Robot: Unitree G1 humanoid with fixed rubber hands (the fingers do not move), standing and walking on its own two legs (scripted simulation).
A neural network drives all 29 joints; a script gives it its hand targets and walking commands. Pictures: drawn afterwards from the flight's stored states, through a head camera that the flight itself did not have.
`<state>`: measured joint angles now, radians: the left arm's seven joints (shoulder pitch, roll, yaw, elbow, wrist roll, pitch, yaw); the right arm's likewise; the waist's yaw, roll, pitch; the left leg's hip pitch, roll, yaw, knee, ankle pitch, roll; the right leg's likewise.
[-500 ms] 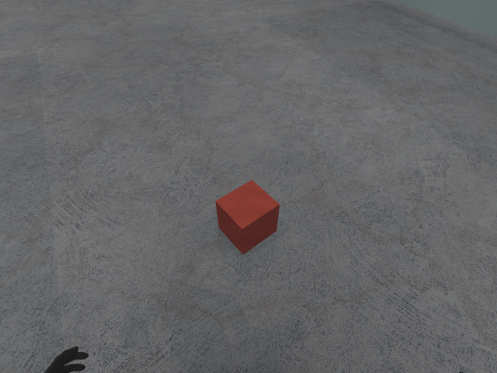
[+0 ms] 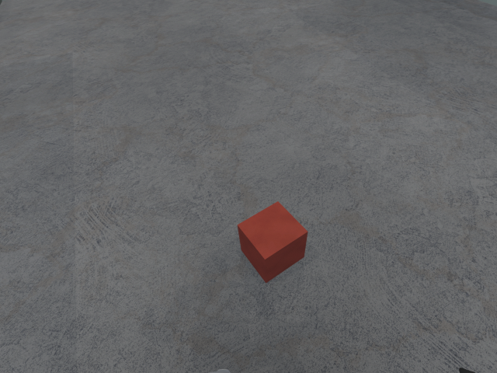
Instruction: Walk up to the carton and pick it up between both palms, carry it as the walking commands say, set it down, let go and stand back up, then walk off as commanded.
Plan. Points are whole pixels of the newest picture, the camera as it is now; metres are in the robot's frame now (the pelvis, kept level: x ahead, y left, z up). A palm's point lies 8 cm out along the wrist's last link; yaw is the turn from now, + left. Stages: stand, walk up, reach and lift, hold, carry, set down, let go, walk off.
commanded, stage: walk up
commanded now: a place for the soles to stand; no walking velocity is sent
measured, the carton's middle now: (272, 241) +0.74 -0.02 -0.64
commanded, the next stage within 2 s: none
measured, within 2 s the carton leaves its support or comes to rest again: neither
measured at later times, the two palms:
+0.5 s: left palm (58, 362) +0.16 +0.33 -0.04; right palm (461, 316) +0.24 -0.33 -0.08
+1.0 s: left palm (77, 312) +0.25 +0.35 -0.06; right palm (442, 288) +0.29 -0.32 -0.08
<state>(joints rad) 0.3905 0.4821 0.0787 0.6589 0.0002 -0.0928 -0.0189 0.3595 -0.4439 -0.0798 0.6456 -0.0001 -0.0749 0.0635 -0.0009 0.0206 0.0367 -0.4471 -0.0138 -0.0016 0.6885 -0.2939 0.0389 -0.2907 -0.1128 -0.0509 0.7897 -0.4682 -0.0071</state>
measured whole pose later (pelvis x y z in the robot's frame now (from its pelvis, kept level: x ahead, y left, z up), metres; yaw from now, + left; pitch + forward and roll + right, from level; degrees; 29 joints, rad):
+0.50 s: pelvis +0.13 -0.01 +0.00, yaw +4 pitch -2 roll +2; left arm 0.42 0.49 0.08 0.67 0.00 -0.11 -0.01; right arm 0.34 -0.45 -0.08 0.65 0.00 -0.07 0.04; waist 0.00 0.01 0.08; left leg -0.56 -0.01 -0.03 0.92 -0.32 0.04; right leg -0.34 -0.10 -0.07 0.78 -0.41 -0.02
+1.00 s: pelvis +0.18 +0.00 -0.01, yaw +4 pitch -1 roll +1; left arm 0.32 0.49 0.07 0.69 0.00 -0.06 0.00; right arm 0.34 -0.45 -0.08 0.66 0.00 -0.06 0.01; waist 0.00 0.01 0.03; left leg -0.47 -0.01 -0.02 0.80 -0.31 0.02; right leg -0.39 -0.05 -0.07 0.85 -0.44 -0.02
